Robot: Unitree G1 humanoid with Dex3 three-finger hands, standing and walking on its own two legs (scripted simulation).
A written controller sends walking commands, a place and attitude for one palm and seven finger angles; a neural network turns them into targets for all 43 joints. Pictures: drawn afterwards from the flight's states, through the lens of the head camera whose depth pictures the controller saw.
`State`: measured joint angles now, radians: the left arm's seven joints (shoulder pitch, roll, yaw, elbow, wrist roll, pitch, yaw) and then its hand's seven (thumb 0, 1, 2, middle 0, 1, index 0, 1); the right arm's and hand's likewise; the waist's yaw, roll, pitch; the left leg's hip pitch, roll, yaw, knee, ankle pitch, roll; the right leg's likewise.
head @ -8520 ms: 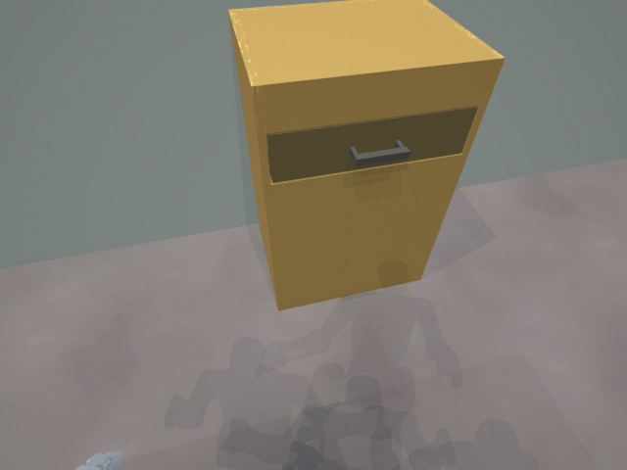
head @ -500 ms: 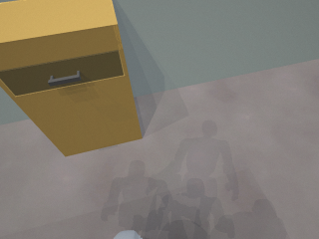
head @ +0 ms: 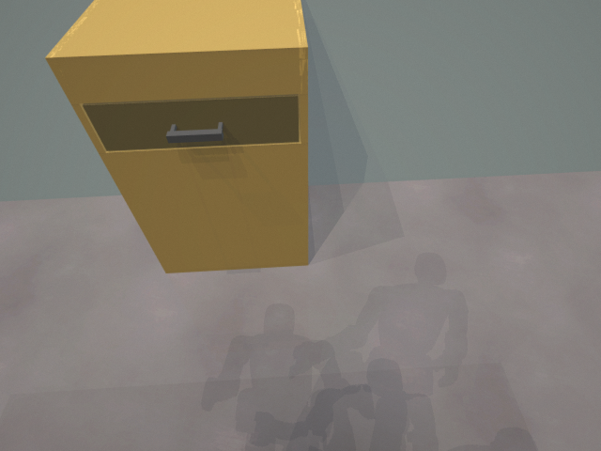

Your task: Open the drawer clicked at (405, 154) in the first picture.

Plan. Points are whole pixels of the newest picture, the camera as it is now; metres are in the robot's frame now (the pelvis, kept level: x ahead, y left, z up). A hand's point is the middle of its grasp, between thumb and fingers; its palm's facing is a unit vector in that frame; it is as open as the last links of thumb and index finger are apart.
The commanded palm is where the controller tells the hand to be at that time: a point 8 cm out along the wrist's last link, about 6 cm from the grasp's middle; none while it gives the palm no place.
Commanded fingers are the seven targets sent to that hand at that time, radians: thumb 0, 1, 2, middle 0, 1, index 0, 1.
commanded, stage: take the last steps up to it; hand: left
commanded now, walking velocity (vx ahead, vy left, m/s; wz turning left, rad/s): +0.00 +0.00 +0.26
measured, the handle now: (196, 131) +0.83 +0.32 -0.08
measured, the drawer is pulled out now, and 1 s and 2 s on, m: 0.00 0.00 0.00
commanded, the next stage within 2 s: come to a stop and stand still in 1.10 s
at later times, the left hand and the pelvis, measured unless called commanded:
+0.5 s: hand out of the picture -0.07 +0.19 -0.17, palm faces +0.23 -0.96 -0.18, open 7.3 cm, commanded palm none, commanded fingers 0.00 0.90 0.90 -0.20 -0.30 -0.20 -0.30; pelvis +0.05 +0.03 +0.00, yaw +6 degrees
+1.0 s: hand (201, 329) +0.34 +0.21 -0.16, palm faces +0.03 -0.97 -0.22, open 7.4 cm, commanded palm none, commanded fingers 0.00 0.90 0.90 -0.20 -0.30 -0.20 -0.30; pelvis +0.22 +0.02 -0.02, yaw +3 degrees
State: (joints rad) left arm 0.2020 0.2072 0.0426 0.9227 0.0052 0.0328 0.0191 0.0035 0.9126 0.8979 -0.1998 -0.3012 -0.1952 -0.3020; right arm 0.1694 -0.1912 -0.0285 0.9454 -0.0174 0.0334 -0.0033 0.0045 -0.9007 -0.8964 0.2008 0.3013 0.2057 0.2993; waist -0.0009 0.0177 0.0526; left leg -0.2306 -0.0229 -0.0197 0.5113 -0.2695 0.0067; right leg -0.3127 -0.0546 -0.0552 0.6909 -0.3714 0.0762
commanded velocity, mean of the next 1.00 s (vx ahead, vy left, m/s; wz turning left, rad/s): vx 0.28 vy -0.01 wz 0.02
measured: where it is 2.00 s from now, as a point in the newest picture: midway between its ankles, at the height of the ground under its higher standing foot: (309, 436)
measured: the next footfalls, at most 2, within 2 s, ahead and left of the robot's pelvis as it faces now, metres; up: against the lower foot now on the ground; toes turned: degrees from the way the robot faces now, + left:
right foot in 0.02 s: +0.04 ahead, -0.12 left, +0.00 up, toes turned -4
left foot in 0.50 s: +0.09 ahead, +0.16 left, +0.00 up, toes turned +14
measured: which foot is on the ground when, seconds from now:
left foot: down 0.00-0.04, up 0.06-0.48, down 0.50-0.98, up 1.00-1.00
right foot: up 0.00-0.00, down 0.02-0.50, up 0.52-0.96, down 0.98-1.00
